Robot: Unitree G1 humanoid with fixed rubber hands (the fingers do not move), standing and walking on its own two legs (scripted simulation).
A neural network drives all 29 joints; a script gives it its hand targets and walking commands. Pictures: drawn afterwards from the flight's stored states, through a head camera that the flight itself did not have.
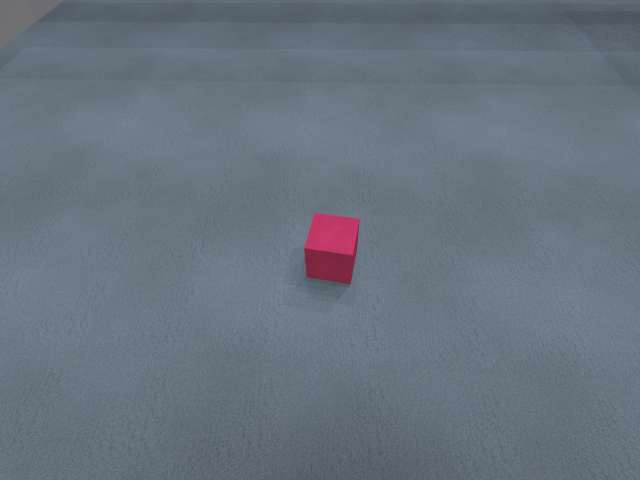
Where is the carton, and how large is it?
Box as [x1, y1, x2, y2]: [304, 213, 359, 283]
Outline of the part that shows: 314,213 304,247 306,275 309,277 350,283 356,251 359,219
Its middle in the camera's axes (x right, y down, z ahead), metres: +0.04 +0.04 +1.46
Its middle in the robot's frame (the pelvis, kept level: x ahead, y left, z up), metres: +0.96 -0.05 -0.68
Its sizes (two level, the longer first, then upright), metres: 0.174 0.173 0.183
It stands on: the floor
